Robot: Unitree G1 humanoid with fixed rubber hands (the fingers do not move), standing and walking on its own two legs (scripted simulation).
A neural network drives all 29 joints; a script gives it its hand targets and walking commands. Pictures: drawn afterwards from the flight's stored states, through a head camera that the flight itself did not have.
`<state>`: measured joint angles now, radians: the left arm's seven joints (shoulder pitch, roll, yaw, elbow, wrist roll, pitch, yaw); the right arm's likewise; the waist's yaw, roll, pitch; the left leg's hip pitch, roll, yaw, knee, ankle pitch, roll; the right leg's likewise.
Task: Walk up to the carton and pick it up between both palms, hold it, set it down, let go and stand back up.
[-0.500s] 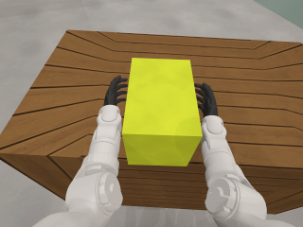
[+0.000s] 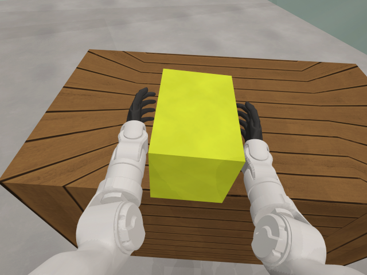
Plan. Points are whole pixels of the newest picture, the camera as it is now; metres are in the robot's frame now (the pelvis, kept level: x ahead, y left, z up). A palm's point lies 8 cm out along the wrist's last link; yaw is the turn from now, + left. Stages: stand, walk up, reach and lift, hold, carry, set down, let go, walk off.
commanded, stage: reach and lift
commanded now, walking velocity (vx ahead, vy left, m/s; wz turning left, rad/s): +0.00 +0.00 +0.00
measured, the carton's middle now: (192, 134) +0.43 +0.02 +0.06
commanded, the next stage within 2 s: none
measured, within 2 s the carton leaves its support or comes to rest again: neither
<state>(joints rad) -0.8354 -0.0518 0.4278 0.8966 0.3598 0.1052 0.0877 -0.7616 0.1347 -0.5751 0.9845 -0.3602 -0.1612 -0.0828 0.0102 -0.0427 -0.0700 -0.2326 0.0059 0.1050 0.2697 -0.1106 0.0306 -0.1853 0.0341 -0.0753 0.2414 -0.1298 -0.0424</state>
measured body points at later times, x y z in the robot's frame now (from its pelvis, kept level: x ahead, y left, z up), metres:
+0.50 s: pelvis +0.00 +0.01 +0.00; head -0.02 +0.03 +0.45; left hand +0.41 +0.16 +0.14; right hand +0.40 -0.11 +0.12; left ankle +0.02 +0.10 -0.75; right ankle -0.01 -0.09 -0.75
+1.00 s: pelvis -0.02 +0.00 +0.00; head -0.05 +0.04 +0.45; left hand +0.39 +0.15 +0.18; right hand +0.38 -0.12 +0.15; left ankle +0.02 +0.10 -0.75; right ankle -0.01 -0.09 -0.75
